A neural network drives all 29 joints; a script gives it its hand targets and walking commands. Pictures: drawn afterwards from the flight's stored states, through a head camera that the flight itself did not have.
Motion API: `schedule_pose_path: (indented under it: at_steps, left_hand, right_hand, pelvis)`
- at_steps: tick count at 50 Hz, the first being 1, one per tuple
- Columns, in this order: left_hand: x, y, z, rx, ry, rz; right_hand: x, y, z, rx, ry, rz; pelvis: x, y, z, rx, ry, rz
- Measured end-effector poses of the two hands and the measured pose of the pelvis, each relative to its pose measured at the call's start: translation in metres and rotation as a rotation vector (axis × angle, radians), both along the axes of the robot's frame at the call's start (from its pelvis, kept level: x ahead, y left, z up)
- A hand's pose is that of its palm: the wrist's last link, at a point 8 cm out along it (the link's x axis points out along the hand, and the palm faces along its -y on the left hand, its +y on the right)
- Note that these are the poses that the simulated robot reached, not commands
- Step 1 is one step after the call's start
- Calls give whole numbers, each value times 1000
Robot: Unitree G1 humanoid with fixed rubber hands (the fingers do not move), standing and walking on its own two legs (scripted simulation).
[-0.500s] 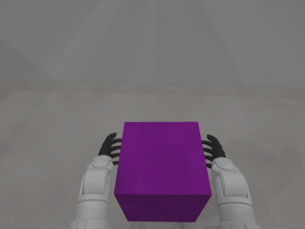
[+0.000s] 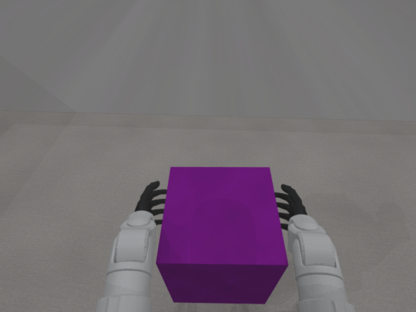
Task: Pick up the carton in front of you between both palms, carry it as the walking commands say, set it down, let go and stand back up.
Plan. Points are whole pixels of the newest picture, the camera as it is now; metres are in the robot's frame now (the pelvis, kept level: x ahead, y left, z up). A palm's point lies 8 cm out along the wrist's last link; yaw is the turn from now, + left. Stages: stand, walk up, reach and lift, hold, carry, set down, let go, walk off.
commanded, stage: hold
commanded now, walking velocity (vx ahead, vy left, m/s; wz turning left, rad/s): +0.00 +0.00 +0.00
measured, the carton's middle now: (219, 237) +0.29 +0.00 -0.05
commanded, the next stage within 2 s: set down in 0.60 s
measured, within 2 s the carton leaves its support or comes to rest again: neither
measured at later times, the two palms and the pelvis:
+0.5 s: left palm (154, 207) +0.29 +0.13 +0.05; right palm (308, 221) +0.27 -0.16 +0.05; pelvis +0.00 +0.00 +0.00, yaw -4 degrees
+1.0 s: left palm (161, 205) +0.34 +0.13 -0.01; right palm (292, 213) +0.33 -0.16 -0.02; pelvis +0.01 +0.00 -0.01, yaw -4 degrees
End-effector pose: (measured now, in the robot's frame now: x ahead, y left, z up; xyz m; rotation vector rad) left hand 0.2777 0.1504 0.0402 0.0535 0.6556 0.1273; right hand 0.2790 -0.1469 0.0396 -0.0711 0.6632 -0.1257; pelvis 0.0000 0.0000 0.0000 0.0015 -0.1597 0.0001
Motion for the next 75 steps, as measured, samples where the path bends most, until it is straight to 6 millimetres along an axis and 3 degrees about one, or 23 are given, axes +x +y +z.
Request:
schedule_pose_path:
  at_steps: [7, 17, 35, 41, 49, 56, 62, 75]
  left_hand:
    - [-4, -5, 4, -12, -9, -23]
    - [7, -18, 11, -28, -25, -66]
    - [32, -16, 9, -20, 0, -48]
    - [47, -18, -1, -31, 21, -33]
    - [66, -17, -45, -50, 36, 4]
    - [67, -16, -119, -27, 40, 14]
    - [73, -16, -177, -42, 6, 29]
    - [105, -25, -237, -76, -16, 46]
  right_hand:
    - [-11, -5, 3, 8, -9, -27]
    - [-17, -18, 10, 30, -28, -87]
    - [14, -16, 8, 15, -1, -70]
    - [29, -17, -2, 22, 20, -74]
    - [53, -16, -46, 35, 36, -70]
    - [62, -16, -120, 25, 41, -37]
    - [68, -16, -181, 45, 8, -41]
    - [99, -26, -241, 76, -13, -63]
  pelvis:
    - [-11, 2, -3, -2, -25, -33]
    - [-12, 3, -5, -2, -39, -66]
    - [14, 1, 0, -1, 2, -58]
    - [19, -1, -1, 1, 27, -60]
    - [12, -3, -12, 10, 149, -66]
    - [-6, -4, -31, 15, 346, -67]
    - [-19, -4, -63, 22, 532, -76]
    - [-37, -2, -137, 48, 738, -89]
